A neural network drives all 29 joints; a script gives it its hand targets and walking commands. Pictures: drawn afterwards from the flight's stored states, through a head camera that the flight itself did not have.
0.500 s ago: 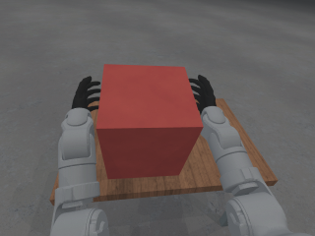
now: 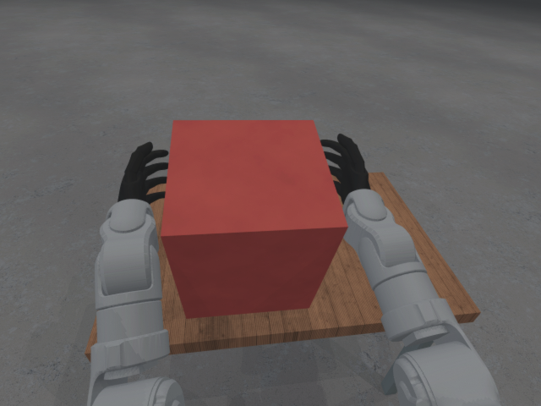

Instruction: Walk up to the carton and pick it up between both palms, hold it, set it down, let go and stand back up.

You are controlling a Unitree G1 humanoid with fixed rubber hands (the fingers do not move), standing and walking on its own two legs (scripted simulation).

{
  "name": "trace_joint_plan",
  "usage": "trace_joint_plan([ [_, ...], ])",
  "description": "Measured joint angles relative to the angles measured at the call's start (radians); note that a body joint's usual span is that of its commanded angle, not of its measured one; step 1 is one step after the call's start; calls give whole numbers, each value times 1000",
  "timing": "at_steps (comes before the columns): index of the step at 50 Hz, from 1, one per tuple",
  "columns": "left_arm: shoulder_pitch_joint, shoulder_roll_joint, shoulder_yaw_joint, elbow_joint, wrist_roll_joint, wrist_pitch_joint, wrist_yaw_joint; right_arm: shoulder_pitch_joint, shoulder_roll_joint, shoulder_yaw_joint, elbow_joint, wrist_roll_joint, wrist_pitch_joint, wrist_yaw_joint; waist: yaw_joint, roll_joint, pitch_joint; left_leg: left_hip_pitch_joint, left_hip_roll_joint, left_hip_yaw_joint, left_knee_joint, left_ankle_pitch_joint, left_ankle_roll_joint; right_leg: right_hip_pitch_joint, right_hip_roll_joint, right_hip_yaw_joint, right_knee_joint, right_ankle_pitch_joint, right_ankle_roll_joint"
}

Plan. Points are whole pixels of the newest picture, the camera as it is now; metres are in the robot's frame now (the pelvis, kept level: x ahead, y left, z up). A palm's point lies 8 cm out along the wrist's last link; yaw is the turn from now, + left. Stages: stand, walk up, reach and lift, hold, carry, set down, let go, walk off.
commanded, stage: hold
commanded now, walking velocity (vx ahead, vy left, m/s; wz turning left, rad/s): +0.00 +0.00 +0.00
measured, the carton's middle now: (247, 223) +0.38 +0.01 +0.12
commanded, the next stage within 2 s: none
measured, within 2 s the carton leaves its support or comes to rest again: neither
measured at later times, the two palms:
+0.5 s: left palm (132, 199) +0.35 +0.17 +0.20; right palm (350, 183) +0.36 -0.14 +0.20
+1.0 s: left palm (138, 201) +0.35 +0.16 +0.19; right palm (354, 187) +0.35 -0.14 +0.20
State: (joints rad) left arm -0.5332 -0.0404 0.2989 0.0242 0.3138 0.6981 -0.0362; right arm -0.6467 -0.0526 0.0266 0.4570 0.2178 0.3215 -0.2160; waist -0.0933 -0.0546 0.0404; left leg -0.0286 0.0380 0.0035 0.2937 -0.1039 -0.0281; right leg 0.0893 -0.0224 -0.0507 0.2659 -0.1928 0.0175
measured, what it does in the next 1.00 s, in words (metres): stands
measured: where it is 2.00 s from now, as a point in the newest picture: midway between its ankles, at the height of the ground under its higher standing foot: outside the picture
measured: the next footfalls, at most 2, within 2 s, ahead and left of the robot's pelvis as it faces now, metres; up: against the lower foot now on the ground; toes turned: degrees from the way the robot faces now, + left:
none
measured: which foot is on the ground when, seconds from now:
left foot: down 0.00-1.00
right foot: down 0.00-1.00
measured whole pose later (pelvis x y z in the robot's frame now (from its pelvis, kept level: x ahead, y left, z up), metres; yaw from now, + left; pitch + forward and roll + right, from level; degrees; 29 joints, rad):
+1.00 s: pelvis +0.00 +0.00 +0.00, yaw +0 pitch -9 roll +0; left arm -0.57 -0.04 0.33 0.09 0.32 0.70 -0.05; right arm -0.68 -0.04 0.01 0.53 0.19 0.32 -0.21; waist -0.09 -0.07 0.02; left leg -0.03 0.04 0.00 0.28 -0.09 -0.03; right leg 0.07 -0.02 -0.04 0.27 -0.19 0.01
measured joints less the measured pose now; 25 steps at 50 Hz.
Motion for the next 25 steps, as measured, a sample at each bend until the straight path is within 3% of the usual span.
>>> trace_joint_plan([
  [15,-60,8,28,84,7,-13,-9,-49,17,-42,71,-37,-5,11,7,-20,-25,-25,1,4,-17,22,1,-39,2,8,6,12,-2],
  [25,-41,4,15,66,13,-12,-2,-45,5,-26,72,-18,-12,12,6,-20,-23,-13,-5,0,-2,6,5,-17,-3,6,2,6,4],
])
